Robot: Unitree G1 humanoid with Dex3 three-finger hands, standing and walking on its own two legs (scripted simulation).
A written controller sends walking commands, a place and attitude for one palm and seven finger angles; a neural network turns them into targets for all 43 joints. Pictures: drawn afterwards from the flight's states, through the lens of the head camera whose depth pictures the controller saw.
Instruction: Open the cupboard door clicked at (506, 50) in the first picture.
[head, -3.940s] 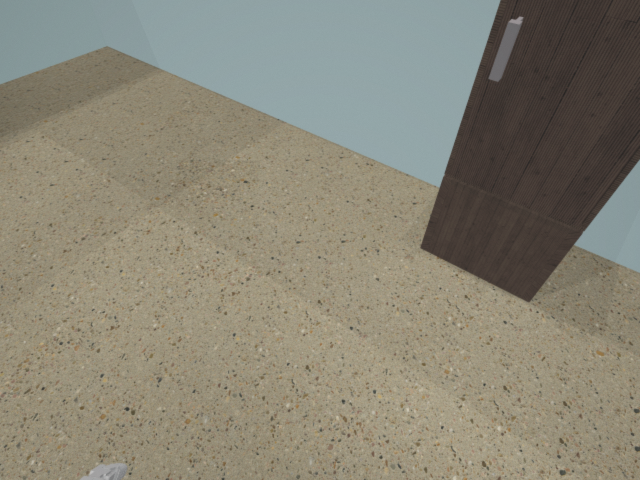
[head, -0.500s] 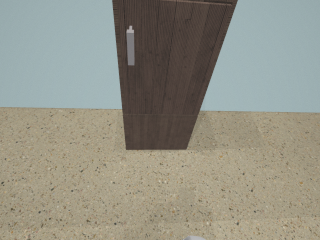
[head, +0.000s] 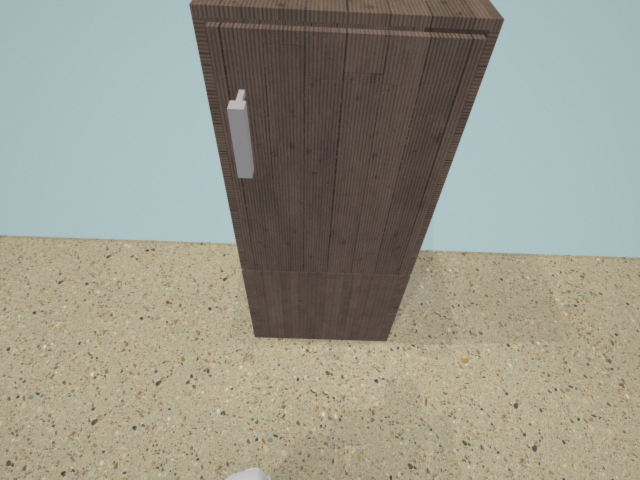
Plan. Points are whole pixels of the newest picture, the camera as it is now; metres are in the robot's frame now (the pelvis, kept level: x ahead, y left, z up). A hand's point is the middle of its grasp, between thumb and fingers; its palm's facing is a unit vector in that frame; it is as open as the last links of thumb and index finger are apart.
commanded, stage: come to a stop and stand still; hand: left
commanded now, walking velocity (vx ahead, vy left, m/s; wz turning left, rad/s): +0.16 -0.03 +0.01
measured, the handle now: (243, 134) +0.62 +0.17 +0.09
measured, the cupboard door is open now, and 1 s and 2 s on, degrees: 0 0 0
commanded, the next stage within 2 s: look again from close up in 1.26 s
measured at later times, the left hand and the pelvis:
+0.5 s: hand out of the picture +0.12 +0.17 -0.18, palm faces +0.03 -0.96 -0.27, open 7.4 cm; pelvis +0.07 -0.03 -0.01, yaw -1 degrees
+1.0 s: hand out of the picture +0.06 +0.19 -0.18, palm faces +0.06 -0.98 -0.19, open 7.4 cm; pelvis +0.04 +0.00 +0.00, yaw +0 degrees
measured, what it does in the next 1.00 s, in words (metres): steps on the spot: left foot, then right foot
